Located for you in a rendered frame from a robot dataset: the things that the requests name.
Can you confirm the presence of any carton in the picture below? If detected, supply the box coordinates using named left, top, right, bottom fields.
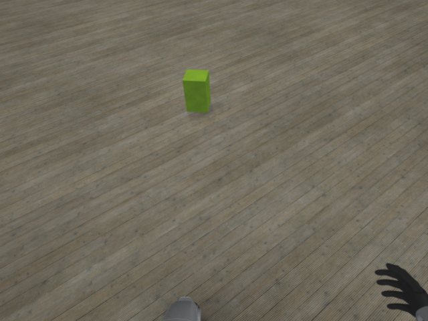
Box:
left=183, top=70, right=211, bottom=112

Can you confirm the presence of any left robot thigh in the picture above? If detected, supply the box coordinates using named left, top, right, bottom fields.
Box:
left=161, top=301, right=201, bottom=321

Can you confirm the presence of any left robot shin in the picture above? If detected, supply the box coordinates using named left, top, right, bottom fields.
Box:
left=179, top=297, right=196, bottom=305

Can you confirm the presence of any right robot hand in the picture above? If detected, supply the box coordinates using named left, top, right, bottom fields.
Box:
left=375, top=263, right=428, bottom=317

